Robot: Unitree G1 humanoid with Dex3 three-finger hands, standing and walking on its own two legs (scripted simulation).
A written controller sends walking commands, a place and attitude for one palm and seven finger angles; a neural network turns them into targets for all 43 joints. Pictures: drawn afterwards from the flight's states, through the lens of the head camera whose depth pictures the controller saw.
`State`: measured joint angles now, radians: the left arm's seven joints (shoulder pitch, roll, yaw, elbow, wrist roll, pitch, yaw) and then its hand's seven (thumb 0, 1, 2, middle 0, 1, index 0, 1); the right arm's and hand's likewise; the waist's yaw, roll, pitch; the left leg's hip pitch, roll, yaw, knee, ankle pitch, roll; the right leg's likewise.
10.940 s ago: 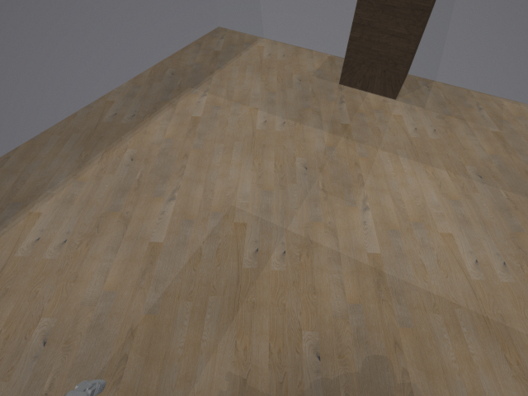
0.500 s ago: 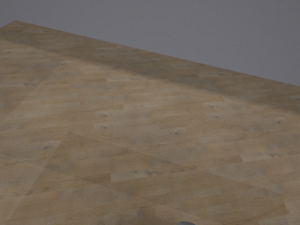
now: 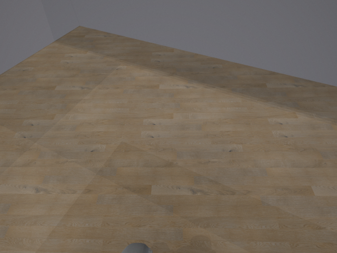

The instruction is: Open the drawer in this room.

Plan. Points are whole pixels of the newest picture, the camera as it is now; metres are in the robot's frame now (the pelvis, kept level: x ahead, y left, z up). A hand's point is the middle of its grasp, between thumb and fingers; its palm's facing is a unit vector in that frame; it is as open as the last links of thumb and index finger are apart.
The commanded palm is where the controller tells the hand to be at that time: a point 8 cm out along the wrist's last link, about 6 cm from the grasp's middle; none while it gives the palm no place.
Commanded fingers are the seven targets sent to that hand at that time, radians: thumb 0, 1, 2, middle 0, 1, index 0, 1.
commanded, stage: turn or walk to find it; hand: left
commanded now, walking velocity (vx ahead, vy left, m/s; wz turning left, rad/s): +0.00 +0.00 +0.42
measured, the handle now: out of the picture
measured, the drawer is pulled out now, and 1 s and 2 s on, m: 0.00 0.00 0.00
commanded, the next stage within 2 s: none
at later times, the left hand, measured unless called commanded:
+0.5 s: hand out of the picture +0.02 +0.29 -0.17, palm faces +0.25 -0.94 -0.24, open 7.4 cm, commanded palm none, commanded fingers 0.00 0.90 0.90 -0.20 -0.30 -0.20 -0.30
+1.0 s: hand out of the picture -0.04 +0.20 -0.15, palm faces +0.44 -0.86 -0.26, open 7.4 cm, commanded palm none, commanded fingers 0.00 0.90 0.90 -0.20 -0.30 -0.20 -0.30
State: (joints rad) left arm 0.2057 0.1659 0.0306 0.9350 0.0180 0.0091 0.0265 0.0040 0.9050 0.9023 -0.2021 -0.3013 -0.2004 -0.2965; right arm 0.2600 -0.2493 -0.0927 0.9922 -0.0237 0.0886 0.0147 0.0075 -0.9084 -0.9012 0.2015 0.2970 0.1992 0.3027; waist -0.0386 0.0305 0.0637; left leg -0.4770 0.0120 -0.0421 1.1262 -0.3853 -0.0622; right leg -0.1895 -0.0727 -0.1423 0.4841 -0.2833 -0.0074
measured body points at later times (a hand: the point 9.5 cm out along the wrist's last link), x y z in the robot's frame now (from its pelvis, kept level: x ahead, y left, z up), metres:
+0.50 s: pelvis -0.01 +0.06 +0.00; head +0.02 +0.09 +0.45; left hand +0.01 +0.33 -0.15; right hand +0.13 -0.16 -0.13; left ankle -0.04 +0.15 -0.74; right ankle +0.01 -0.10 -0.67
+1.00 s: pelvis -0.01 +0.00 +0.00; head +0.02 -0.01 +0.45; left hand -0.06 +0.25 -0.13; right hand +0.12 -0.23 -0.16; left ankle -0.12 +0.14 -0.65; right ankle +0.03 -0.08 -0.74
